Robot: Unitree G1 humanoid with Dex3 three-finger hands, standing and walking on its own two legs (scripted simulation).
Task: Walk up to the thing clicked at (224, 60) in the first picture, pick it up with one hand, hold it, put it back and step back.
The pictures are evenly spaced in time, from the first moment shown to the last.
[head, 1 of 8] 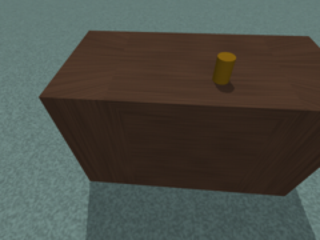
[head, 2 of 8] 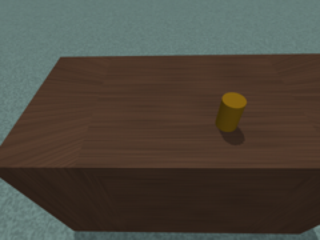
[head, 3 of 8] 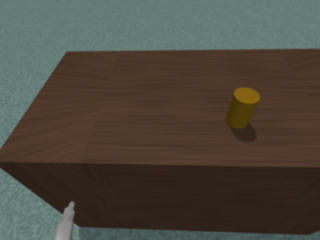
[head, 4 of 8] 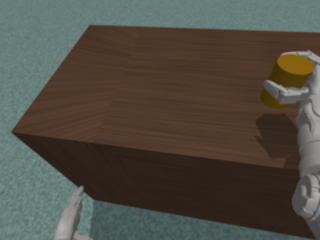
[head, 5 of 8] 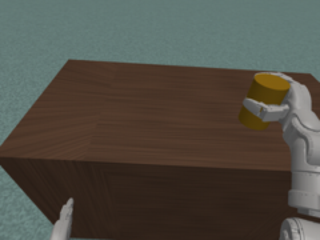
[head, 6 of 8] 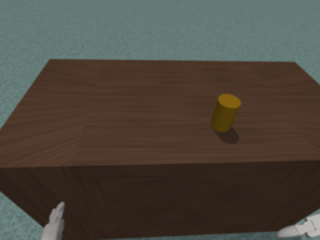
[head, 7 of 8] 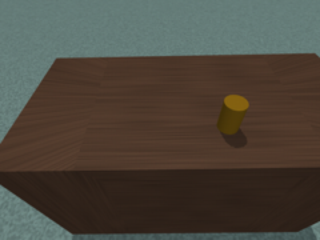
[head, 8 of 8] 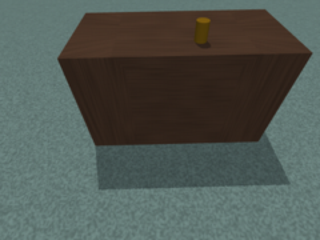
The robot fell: no
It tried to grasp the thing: yes
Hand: right
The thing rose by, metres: 0.24
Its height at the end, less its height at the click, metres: +0.00
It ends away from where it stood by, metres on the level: 0.01
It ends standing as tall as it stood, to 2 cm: yes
